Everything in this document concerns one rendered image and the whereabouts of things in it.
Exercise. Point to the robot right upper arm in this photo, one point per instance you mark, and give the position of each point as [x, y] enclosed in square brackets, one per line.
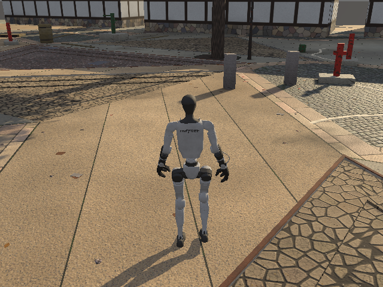
[208, 125]

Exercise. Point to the robot right forearm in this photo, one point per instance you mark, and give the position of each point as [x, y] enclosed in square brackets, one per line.
[220, 158]

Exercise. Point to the humanoid robot torso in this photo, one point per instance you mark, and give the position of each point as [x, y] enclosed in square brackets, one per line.
[190, 145]

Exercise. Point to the robot left upper arm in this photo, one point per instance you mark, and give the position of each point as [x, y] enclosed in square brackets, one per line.
[171, 127]

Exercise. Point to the robot left shin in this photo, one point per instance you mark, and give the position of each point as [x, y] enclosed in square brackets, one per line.
[179, 216]

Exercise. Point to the robot left forearm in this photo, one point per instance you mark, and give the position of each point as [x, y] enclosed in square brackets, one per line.
[162, 158]

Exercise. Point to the left robot hand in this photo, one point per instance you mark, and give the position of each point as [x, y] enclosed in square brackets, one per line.
[165, 168]

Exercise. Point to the right robot hand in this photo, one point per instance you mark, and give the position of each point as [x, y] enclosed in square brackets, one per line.
[225, 173]

